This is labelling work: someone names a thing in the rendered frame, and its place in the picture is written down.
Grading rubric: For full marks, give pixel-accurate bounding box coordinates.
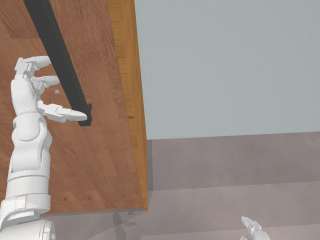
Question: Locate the right robot hand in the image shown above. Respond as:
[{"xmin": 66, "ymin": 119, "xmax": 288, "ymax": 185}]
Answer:
[{"xmin": 240, "ymin": 216, "xmax": 270, "ymax": 240}]

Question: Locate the left robot forearm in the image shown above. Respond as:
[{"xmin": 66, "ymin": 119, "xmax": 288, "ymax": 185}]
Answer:
[{"xmin": 0, "ymin": 112, "xmax": 53, "ymax": 232}]

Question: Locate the robot left upper arm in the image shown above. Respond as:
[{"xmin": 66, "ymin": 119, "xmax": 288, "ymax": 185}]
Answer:
[{"xmin": 0, "ymin": 219, "xmax": 56, "ymax": 240}]

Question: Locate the left robot hand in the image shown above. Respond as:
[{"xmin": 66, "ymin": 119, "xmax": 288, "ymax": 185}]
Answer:
[{"xmin": 10, "ymin": 56, "xmax": 87, "ymax": 123}]

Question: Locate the handle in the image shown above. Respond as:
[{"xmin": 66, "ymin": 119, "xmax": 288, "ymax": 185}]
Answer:
[{"xmin": 23, "ymin": 0, "xmax": 93, "ymax": 127}]

